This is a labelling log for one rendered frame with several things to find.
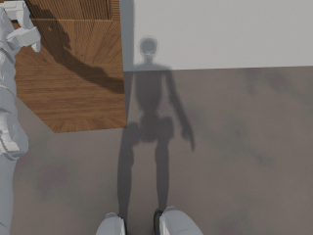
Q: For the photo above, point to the robot left hand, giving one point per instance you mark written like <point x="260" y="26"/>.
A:
<point x="25" y="35"/>

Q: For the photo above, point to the robot left forearm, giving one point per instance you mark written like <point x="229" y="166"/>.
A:
<point x="8" y="87"/>

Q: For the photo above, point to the robot left thigh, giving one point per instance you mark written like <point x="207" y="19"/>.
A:
<point x="112" y="226"/>

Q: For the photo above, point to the cabinet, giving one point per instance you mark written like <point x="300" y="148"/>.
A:
<point x="76" y="81"/>

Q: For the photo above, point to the drawer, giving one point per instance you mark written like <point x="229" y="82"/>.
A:
<point x="69" y="9"/>

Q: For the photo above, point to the left robot upper arm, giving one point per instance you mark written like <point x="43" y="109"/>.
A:
<point x="13" y="144"/>

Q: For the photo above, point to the left robot shin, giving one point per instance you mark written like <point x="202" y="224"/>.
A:
<point x="111" y="214"/>

